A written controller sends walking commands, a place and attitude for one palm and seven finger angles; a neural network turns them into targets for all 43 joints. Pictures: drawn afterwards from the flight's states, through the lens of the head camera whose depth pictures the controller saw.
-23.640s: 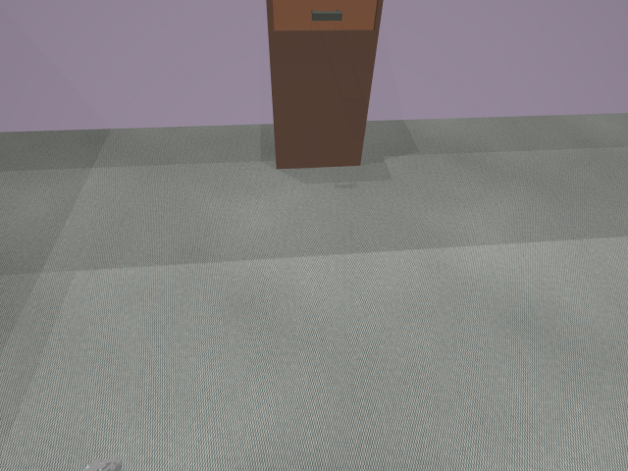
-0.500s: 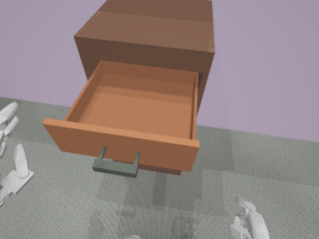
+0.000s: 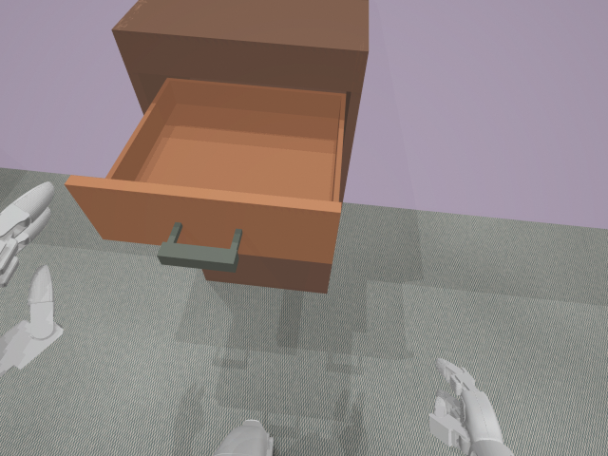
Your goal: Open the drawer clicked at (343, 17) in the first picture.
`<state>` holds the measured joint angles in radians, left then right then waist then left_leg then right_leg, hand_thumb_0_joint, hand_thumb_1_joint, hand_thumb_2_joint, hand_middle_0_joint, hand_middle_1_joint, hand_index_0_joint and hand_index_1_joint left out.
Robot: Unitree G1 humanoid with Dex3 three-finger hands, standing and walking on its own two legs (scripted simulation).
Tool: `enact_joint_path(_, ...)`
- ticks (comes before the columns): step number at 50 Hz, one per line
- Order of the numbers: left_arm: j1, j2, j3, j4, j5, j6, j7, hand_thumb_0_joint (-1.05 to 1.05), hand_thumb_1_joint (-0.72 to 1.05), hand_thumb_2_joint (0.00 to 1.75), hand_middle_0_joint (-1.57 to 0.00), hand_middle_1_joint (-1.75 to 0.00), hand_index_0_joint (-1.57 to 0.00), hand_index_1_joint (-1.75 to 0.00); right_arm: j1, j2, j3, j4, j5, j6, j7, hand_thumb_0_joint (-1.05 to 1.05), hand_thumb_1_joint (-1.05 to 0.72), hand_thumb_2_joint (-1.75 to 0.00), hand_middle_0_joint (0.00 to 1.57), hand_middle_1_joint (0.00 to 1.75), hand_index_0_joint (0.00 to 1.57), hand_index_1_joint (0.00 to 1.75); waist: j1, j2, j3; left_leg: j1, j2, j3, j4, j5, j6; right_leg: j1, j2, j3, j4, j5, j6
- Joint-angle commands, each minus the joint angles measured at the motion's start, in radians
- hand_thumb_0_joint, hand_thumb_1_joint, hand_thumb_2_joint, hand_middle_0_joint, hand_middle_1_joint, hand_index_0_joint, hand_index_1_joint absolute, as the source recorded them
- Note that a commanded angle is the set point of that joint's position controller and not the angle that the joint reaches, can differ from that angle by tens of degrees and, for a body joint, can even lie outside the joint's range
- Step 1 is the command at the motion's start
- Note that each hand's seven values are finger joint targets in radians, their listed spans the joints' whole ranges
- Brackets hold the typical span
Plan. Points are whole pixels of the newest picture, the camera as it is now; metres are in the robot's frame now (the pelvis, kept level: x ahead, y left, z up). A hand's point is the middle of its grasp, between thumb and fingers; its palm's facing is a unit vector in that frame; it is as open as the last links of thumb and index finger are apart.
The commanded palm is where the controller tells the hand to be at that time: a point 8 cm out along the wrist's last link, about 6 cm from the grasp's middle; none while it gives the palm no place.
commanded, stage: step back with the hand held close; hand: left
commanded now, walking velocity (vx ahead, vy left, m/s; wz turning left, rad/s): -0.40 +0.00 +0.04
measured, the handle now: (203, 244) +0.41 +0.18 +0.00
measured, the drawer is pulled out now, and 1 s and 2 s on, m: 0.30 0.30 0.30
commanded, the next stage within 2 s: stop stepping back and stand still in 0.04 s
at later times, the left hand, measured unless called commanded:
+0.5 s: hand out of the picture +0.05 +0.24 +0.18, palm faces +0.43 -0.78 -0.45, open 7.4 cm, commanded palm +0.00 +0.27 +0.19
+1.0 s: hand out of the picture +0.01 +0.22 +0.17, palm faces +0.43 -0.80 -0.43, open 7.4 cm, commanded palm -0.05 +0.26 +0.19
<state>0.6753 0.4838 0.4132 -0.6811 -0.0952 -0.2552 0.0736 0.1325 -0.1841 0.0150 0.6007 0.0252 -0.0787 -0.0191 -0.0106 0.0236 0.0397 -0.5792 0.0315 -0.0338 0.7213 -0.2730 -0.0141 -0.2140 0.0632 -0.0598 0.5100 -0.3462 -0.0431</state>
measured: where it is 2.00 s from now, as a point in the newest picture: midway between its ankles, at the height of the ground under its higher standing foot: outside the picture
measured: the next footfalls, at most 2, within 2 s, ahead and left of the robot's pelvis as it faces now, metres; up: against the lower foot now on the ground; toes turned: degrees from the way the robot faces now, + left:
left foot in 0.20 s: -0.08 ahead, +0.11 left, +0.00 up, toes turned +5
right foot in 0.84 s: -0.10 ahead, -0.12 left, +0.00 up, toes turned +7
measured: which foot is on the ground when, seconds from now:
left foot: up 0.00-0.18, down 0.20-1.00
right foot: down 0.00-0.62, up 0.64-0.82, down 0.84-1.00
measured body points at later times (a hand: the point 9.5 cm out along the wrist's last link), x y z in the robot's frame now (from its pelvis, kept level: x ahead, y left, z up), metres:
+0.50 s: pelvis -0.12 -0.01 +0.00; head -0.12 -0.01 +0.45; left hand +0.02 +0.27 +0.21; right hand +0.05 -0.23 -0.08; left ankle -0.10 +0.10 -0.70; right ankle -0.07 -0.10 -0.73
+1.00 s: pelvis -0.16 -0.03 +0.01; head -0.16 -0.03 +0.46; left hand -0.02 +0.26 +0.20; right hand -0.01 -0.26 -0.09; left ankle -0.14 +0.09 -0.70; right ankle -0.15 -0.10 -0.73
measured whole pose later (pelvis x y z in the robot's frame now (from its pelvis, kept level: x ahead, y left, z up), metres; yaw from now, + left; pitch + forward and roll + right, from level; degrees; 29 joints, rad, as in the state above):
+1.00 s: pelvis -0.16 -0.03 +0.01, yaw +3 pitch -1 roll +1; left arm 0.63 0.35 0.34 -0.57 -0.03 -0.20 0.17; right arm 0.25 -0.20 0.00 0.65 0.00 -0.05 -0.04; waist -0.02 -0.01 0.01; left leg -0.41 0.01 0.03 0.81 -0.36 0.01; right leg -0.23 0.02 -0.09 0.51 -0.26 -0.07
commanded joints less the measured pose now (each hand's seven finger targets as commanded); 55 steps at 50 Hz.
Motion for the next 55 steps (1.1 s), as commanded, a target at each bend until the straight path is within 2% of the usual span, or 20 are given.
enact_joint_path(1,0.031,0.074,0.121,-0.032,0.024,-0.019,0.066,0.0,0.9,0.9,-0.2,-0.3,-0.2,-0.3,-0.137,-0.065,-0.03,-0.15,-0.001,-0.004,-0.047,0.0,-0.9,-0.9,0.2,0.3,0.2,0.3,-0.015,-0.151,-0.132,-0.005,-0.045,-0.002,0.357,-0.264,-0.027,0.013,-0.368,0.194,-0.1,0.867,-0.114)
enact_joint_path(7,-0.073,0.07,0.052,-0.14,0.051,-0.01,0.111,0.0,0.9,0.9,-0.2,-0.3,-0.2,-0.3,-0.08,-0.119,-0.042,-0.159,-0.007,0.031,-0.08,0.0,-0.9,-0.9,0.2,0.3,0.2,0.3,-0.021,-0.133,-0.171,0.206,-0.022,0.069,-0.268,0.037,-0.002,0.174,-0.282,0.131,0.041,0.982,-0.022)
enact_joint_path(11,0.04,0.094,0.109,-0.234,0.043,-0.025,0.107,0.0,0.9,0.9,-0.2,-0.3,-0.2,-0.3,-0.025,-0.137,-0.089,-0.2,-0.003,-0.013,-0.037,0.0,-0.9,-0.9,0.2,0.3,0.2,0.3,0.006,0.172,-0.286,0.562,0.227,-0.101,-0.264,0.871,0.101,-0.12,-0.094,0.038,0.164,0.061,0.053)
enact_joint_path(13,0.055,0.12,0.145,-0.297,0.04,-0.012,0.101,0.0,0.9,0.9,-0.2,-0.3,-0.2,-0.3,-0.025,-0.118,-0.069,-0.194,-0.027,-0.029,-0.028,0.0,-0.9,-0.9,0.2,0.3,0.2,0.3,0.005,0.281,-0.238,0.421,0.244,-0.154,-0.33,0.625,0.136,-0.106,-0.076,0.047,0.235,-0.15,0.058)
enact_joint_path(18,0.051,0.068,0.121,-0.152,0.032,0.005,0.107,0.0,0.9,0.9,-0.2,-0.3,-0.2,-0.3,-0.014,-0.143,-0.056,-0.174,0.005,-0.04,-0.02,0.0,-0.9,-0.9,0.2,0.3,0.2,0.3,-0.011,0.095,-0.117,0.118,0.113,-0.042,-0.329,-0.133,0.075,0.152,-0.094,0.032,-0.083,0.071,0.056)
enact_joint_path(20,0.02,0.051,0.095,-0.098,0.037,0.017,0.105,0.0,0.9,0.9,-0.2,-0.3,-0.2,-0.3,-0.005,-0.149,-0.067,-0.183,0.001,-0.019,-0.027,0.0,-0.9,-0.9,0.2,0.3,0.2,0.3,-0.021,-0.042,-0.068,0.122,-0.002,0.03,-0.166,-0.33,0.043,-0.037,-0.165,0.195,-0.223,-0.321,-0.003)
enact_joint_path(22,-0.026,0.04,0.056,-0.087,0.036,0.028,0.104,0.0,0.9,0.9,-0.2,-0.3,-0.2,-0.3,0.012,-0.144,-0.069,-0.168,-0.006,-0.007,-0.028,0.0,-0.9,-0.9,0.2,0.3,0.2,0.3,-0.032,-0.179,-0.033,0.189,-0.066,0.06,0.19,-0.174,0.032,-0.239,-0.346,0.441,-0.35,-0.423,-0.105)
enact_joint_path(23,-0.065,0.04,0.054,-0.081,0.036,0.029,0.107,0.0,0.9,0.9,-0.2,-0.3,-0.2,-0.3,0.016,-0.147,-0.064,-0.156,-0.01,-0.007,-0.024,0.0,-0.9,-0.9,0.2,0.3,0.2,0.3,-0.038,-0.202,-0.042,0.181,-0.053,0.04,0.244,-0.134,0.032,-0.23,-0.364,0.441,-0.331,-0.339,-0.131)
enact_joint_path(28,-0.164,0.049,0.016,-0.078,0.071,0.032,0.122,0.0,0.9,0.9,-0.2,-0.3,-0.2,-0.3,-0.025,-0.137,-0.043,-0.141,-0.018,-0.03,-0.057,0.0,-0.9,-0.9,0.2,0.3,0.2,0.3,-0.031,-0.103,-0.019,0.381,-0.019,0.081,-0.203,-0.142,0.067,-0.318,-0.25,0.194,-0.211,-0.359,-0.052)
enact_joint_path(31,-0.148,0.056,0.032,-0.215,0.086,0.006,0.125,0.0,0.9,0.9,-0.2,-0.3,-0.2,-0.3,0.002,-0.159,-0.058,-0.153,-0.031,-0.067,-0.049,0.0,-0.9,-0.9,0.2,0.3,0.2,0.3,-0.009,0.257,-0.095,0.353,0.227,-0.259,-0.479,-0.149,0.188,-0.23,0.004,-0.028,0.382,-0.141,0.048)
enact_joint_path(33,-0.138,0.105,0.084,-0.231,0.083,0.004,0.119,0.0,0.9,0.9,-0.2,-0.3,-0.2,-0.3,0.01,-0.112,-0.052,-0.142,-0.025,-0.082,-0.032,0.0,-0.9,-0.9,0.2,0.3,0.2,0.3,-0.019,0.238,-0.033,0.217,0.277,-0.393,-0.564,-0.394,0.236,-0.293,-0.044,0.071,0.616,-0.11,0.044)
enact_joint_path(40,-0.057,0.05,0.067,-0.073,0.068,0.008,0.114,0.0,0.9,0.9,-0.2,-0.3,-0.2,-0.3,0.008,-0.14,-0.046,-0.118,-0.022,-0.065,-0.031,0.0,-0.9,-0.9,0.2,0.3,0.2,0.3,-0.003,0.106,-0.034,0.039,0.135,-0.085,-0.386,-0.326,0.111,0.14,-0.041,-0.045,-0.026,-0.054,0.028)
enact_joint_path(41,-0.071,0.049,0.063,-0.052,0.071,0.007,0.108,0.0,0.9,0.9,-0.2,-0.3,-0.2,-0.3,0.009,-0.14,-0.054,-0.121,-0.019,-0.054,-0.033,0.0,-0.9,-0.9,0.2,0.3,0.2,0.3,-0.003,-0.002,-0.034,0.016,0.073,-0.022,-0.239,-0.28,0.085,0.166,-0.088,0.048,-0.129,-0.064,0.001)
enact_joint_path(43,-0.107,0.069,0.075,-0.053,0.056,0.005,0.108,0.0,0.9,0.9,-0.2,-0.3,-0.2,-0.3,0.024,-0.136,-0.066,-0.128,-0.015,-0.043,-0.028,0.0,-0.9,-0.9,0.2,0.3,0.2,0.3,-0.015,-0.221,-0.041,-0.018,-0.036,0.065,0.166,-0.184,0.035,0.072,-0.376,0.506,-0.341,-0.18,-0.136)
enact_joint_path(44,-0.125,0.044,0.053,-0.071,0.052,0.002,0.107,0.0,0.9,0.9,-0.2,-0.3,-0.2,-0.3,0.038,-0.138,-0.081,-0.121,-0.011,-0.04,-0.023,0.0,-0.9,-0.9,0.2,0.3,0.2,0.3,-0.018,-0.213,-0.061,-0.006,-0.029,0.027,0.26,-0.173,0.026,0.055,-0.402,0.514,-0.343,-0.179,-0.154)
enact_joint_path(47,-0.061,0.043,0.055,-0.083,0.051,-0.01,0.105,0.0,0.9,0.9,-0.2,-0.3,-0.2,-0.3,0.012,-0.124,-0.062,-0.127,-0.019,-0.025,-0.024,0.0,-0.9,-0.9,0.2,0.3,0.2,0.3,-0.025,-0.129,-0.05,0.07,0.01,0.019,0.151,-0.093,0.019,0.02,-0.351,0.305,-0.268,0.087,-0.146)
enact_joint_path(51,-0.066,0.047,0.045,-0.135,0.055,-0.009,0.124,0.0,0.9,0.9,-0.2,-0.3,-0.2,-0.3,-0.007,-0.115,-0.047,-0.133,-0.022,-0.035,-0.042,0.0,-0.9,-0.9,0.2,0.3,0.2,0.3,-0.012,-0.084,-0.044,0.33,-0.011,0.086,-0.23,0.014,0.039,-0.059,-0.266,0.179,-0.227,0.006,-0.073)
enact_joint_path(53,-0.057,0.067,0.056,-0.177,0.051,-0.016,0.128,0.0,0.9,0.9,-0.2,-0.3,-0.2,-0.3,-0.008,-0.145,-0.061,-0.144,-0.021,-0.05,-0.051,0.0,-0.9,-0.9,0.2,0.3,0.2,0.3,-0.001,0.067,-0.045,0.415,0.082,-0.036,-0.362,0.089,0.071,-0.075,-0.169,0.12,-0.1,0.032,-0.006)
enact_joint_path(54,-0.141,-0.206,-0.348,0.743,0.158,0.158,-0.025,0.0,0.9,0.9,-0.2,-0.3,-0.2,-0.3,0.058,-0.232,-0.095,0.103,-0.04,-0.082,0.053,0.0,-0.9,-0.9,0.2,0.3,0.2,0.3,-0.064,0.149,0.002,0.314,0.186,-0.196,-0.219,0.343,0.119,-0.254,-0.153,-0.015,0.215,0.156,0.04)
enact_joint_path(55,-0.153,-0.211,-0.312,0.751,0.134,0.251,-0.045,0.0,0.9,0.9,-0.2,-0.3,-0.2,-0.3,0.108,-0.192,-0.089,0.074,-0.037,-0.002,0.039,0.0,-0.9,-0.9,0.2,0.3,0.2,0.3,-0.041,0.109,-0.068,0.275,0.231,-0.232,-0.257,0.351,0.181,-0.206,-0.103,0.056,0.283,-0.099,0.039)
